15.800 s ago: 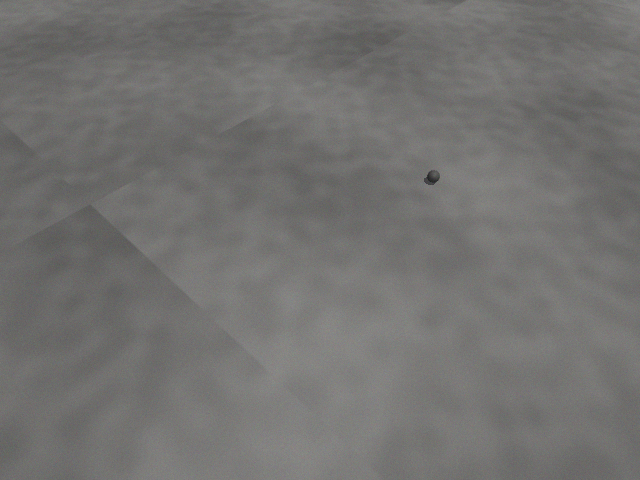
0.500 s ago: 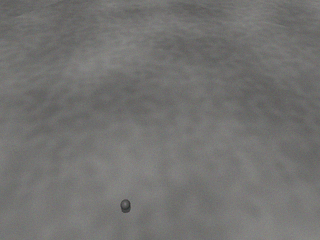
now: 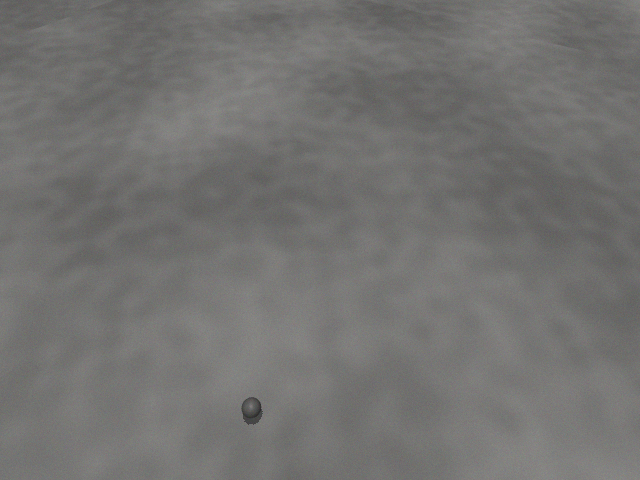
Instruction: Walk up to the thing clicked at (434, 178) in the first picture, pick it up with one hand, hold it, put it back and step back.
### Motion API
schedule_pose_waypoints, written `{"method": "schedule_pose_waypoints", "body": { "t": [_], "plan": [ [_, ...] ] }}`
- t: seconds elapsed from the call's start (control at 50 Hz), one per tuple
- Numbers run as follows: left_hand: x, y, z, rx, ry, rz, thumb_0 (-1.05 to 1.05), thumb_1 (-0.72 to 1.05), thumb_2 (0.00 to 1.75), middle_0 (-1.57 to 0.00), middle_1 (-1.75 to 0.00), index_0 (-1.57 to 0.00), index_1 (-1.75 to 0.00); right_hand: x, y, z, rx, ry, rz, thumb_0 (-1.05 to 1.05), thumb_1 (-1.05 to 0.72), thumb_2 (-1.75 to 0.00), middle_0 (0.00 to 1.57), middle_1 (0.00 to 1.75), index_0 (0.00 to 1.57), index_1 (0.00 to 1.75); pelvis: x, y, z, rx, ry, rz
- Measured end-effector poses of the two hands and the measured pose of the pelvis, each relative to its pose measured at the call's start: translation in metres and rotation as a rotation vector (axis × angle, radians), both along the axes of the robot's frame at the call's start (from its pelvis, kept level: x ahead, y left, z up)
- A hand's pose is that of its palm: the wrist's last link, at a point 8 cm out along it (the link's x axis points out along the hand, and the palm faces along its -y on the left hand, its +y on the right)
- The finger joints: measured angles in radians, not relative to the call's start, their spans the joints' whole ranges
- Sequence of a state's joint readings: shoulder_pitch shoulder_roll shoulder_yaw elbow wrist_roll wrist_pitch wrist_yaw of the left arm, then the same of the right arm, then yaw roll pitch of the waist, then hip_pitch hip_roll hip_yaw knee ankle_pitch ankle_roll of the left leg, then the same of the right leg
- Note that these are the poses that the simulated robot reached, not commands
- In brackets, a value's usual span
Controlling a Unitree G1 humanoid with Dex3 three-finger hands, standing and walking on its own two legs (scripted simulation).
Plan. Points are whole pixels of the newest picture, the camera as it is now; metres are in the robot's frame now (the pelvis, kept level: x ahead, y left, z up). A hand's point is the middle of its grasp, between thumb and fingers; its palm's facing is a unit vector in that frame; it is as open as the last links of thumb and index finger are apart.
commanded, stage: stand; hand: left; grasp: from above
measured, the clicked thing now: (251, 407) +0.45 +0.21 -0.75
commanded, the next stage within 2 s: rise first in 0.24 s
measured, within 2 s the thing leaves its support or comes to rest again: neither
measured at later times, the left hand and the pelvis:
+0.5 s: hand out of the picture +0.12 +0.25 -0.16, palm faces +0.05 -0.94 -0.33, open 8.0 cm; pelvis -0.02 +0.00 -0.01, yaw +0 degrees
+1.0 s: hand out of the picture +0.12 +0.26 -0.22, palm faces -0.10 -0.90 -0.43, open 13.9 cm; pelvis -0.02 +0.00 -0.08, yaw +0 degrees
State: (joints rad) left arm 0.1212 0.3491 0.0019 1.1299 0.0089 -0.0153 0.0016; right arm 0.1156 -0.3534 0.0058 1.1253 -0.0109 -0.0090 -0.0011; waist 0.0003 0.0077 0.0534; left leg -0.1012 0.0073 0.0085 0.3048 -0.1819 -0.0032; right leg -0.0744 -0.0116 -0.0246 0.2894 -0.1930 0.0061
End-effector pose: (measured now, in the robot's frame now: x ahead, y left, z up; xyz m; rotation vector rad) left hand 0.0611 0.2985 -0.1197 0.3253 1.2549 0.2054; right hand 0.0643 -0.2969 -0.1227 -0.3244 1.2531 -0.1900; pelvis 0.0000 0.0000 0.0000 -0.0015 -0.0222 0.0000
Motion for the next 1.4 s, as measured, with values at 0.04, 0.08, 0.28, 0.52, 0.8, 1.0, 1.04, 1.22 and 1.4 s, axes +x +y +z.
{"method": "schedule_pose_waypoints", "body": {
  "t": [0.04,0.08,0.28,0.52,0.8,1.0,1.04,1.22,1.4],
  "plan": [
    [0.001,0.000,0.000,0.000,-0.001,0.000,0.00,0.91,0.90,-0.20,-0.30,-0.21,-0.30,0.001,0.000,0.000,-0.001,-0.002,0.000,0.00,-0.90,-0.90,0.21,0.30,0.21,0.30,0.000,0.000,0.000,0.000,0.000,0.000],
    [0.002,0.000,0.000,0.000,-0.004,0.000,0.00,0.91,0.90,-0.20,-0.30,-0.21,-0.30,0.002,0.000,0.000,-0.001,-0.004,0.000,0.00,-0.90,-0.90,0.21,0.30,0.21,0.30,0.001,0.000,0.000,0.000,-0.001,0.000],
    [0.005,0.000,0.001,0.000,-0.019,-0.001,0.00,0.91,0.90,-0.20,-0.30,-0.21,-0.30,0.005,0.000,0.001,-0.001,-0.023,-0.001,0.00,-0.90,-0.90,0.21,0.30,0.21,0.30,0.000,0.000,0.000,0.000,-0.007,-0.001],
    [0.060,-0.007,-0.008,-0.026,-0.156,0.008,0.00,0.67,0.93,-0.19,-0.53,-0.18,-0.53,0.010,0.023,-0.004,0.035,-0.149,-0.006,0.01,-0.92,-0.91,0.20,0.30,0.21,0.30,-0.020,-0.003,-0.013,-0.001,0.100,0.006],
    [0.063,-0.002,-0.036,0.045,-0.087,-0.086,0.00,-0.24,0.96,-0.10,-1.01,-0.11,-0.99,0.020,0.040,-0.026,0.073,-0.270,-0.018,0.01,-0.92,-0.91,0.21,0.30,0.21,0.30,-0.020,0.002,-0.047,-0.012,0.219,-0.008],
    [0.054,0.000,-0.058,0.079,-0.119,-0.134,-0.01,-0.50,0.99,-0.09,-1.07,-0.09,-1.06,0.059,0.045,-0.044,0.051,-0.386,0.044,0.01,-0.90,-0.90,0.21,0.30,0.21,0.30,-0.022,0.002,-0.080,-0.021,0.287,-0.001],
    [0.053,-0.001,-0.060,0.083,-0.115,-0.148,-0.01,-0.52,0.99,-0.08,-1.07,-0.09,-1.07,0.065,0.047,-0.046,0.052,-0.405,0.055,0.01,-0.90,-0.90,0.21,0.30,0.21,0.30,-0.022,0.002,-0.083,-0.023,0.296,0.000],
    [0.053,0.002,-0.078,0.130,-0.089,-0.211,-0.01,-0.53,0.96,-0.09,-1.08,-0.09,-1.07,0.079,0.051,-0.059,0.048,-0.468,0.094,0.01,-0.90,-0.90,0.21,0.30,0.21,0.30,-0.025,0.001,-0.104,-0.030,0.353,0.003],
    [0.095,0.009,-0.139,0.234,-0.147,-0.438,-0.01,-0.52,0.95,-0.09,-1.08,-0.10,-1.07,0.074,0.040,-0.125,0.033,-0.444,0.130,0.01,-0.89,-0.90,0.21,0.30,0.21,0.30,-0.040,0.001,-0.163,-0.027,0.478,-0.002]
  ]
}}
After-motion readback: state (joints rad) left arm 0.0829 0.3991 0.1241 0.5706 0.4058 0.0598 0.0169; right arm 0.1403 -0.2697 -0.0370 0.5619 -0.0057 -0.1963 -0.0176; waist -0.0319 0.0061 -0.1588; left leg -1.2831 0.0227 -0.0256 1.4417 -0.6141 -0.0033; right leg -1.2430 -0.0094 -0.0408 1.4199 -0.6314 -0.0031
